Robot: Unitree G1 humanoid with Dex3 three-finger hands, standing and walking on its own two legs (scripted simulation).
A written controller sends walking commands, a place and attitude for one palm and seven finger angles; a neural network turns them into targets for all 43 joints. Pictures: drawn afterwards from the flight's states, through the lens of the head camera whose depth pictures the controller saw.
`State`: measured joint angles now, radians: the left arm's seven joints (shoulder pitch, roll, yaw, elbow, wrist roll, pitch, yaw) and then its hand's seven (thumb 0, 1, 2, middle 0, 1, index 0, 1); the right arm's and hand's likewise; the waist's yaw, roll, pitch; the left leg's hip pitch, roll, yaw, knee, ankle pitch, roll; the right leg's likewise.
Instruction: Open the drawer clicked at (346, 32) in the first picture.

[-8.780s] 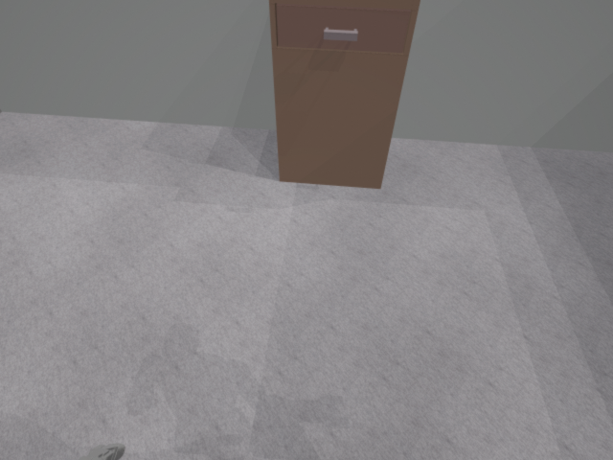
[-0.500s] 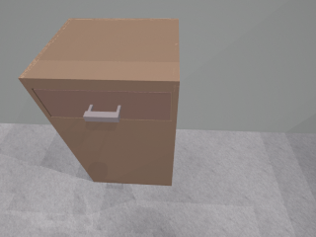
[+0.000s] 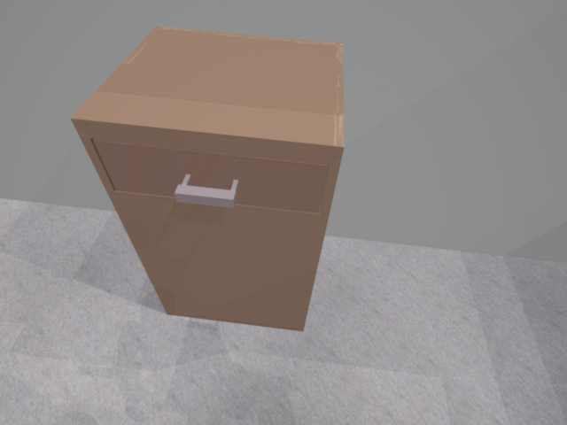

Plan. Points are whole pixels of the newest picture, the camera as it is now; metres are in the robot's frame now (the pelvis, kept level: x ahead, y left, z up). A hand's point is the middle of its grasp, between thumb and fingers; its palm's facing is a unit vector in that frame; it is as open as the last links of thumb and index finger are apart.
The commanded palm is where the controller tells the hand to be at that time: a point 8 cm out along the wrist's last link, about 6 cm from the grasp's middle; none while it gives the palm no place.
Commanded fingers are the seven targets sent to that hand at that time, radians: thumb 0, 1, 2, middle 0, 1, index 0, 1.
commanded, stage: come to a stop and stand still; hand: left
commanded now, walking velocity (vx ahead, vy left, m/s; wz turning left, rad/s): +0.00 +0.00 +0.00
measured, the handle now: (208, 188) +0.54 +0.20 -0.03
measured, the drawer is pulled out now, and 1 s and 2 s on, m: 0.00 0.00 0.00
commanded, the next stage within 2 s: look again from close up in 0.18 s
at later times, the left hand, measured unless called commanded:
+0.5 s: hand out of the picture +0.00 +0.17 -0.18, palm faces +0.01 -0.98 -0.19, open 7.3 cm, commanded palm none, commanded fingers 0.00 0.90 0.90 -0.20 -0.30 -0.20 -0.30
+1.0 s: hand out of the picture +0.08 +0.22 -0.10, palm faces -0.05 -0.85 -0.52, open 7.3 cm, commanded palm +0.10 +0.23 -0.05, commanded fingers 0.00 0.71 0.82 -0.21 -0.42 -0.21 -0.42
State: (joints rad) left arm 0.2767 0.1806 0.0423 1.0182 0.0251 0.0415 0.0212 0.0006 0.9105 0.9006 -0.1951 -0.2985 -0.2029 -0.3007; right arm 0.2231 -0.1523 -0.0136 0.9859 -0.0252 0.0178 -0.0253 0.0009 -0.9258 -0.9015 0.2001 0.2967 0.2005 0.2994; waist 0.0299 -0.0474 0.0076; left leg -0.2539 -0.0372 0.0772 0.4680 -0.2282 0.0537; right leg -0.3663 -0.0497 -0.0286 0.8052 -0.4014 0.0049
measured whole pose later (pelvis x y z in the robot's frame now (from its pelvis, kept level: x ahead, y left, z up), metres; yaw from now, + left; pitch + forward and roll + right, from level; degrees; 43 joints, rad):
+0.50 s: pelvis -0.01 +0.00 +0.00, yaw +0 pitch -2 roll +0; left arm 0.30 0.16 -0.01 1.05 0.01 -0.01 0.04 0.00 0.91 0.90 -0.20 -0.30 -0.21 -0.30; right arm 0.32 -0.15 0.03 1.05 -0.02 0.01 -0.01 0.01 -0.91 -0.90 0.20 0.30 0.20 0.30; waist -0.01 0.00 0.03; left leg -0.27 0.00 0.07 0.54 -0.25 0.04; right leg -0.19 0.00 -0.04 0.53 -0.31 -0.01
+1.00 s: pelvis -0.02 +0.02 -0.01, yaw +0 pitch +0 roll +1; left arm 0.54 0.27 -0.09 0.21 0.21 0.12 0.22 0.04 0.92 0.89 -0.20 -0.32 -0.21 -0.32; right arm 0.35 -0.20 0.02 0.84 0.04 -0.23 -0.08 0.02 -0.91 -0.90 0.20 0.30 0.20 0.30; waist 0.01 -0.01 -0.02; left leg -0.33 -0.05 0.10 0.56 -0.24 0.07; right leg -0.31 -0.04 -0.02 0.64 -0.34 -0.02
